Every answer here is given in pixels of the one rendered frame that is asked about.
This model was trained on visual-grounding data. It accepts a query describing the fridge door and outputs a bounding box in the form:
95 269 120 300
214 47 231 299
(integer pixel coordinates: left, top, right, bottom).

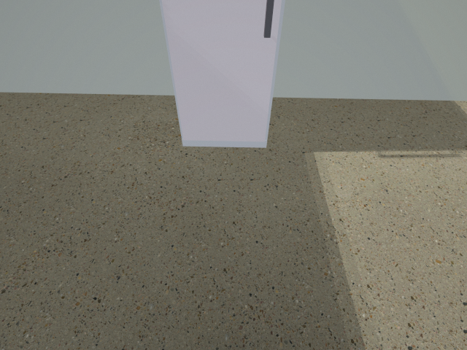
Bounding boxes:
162 0 282 141

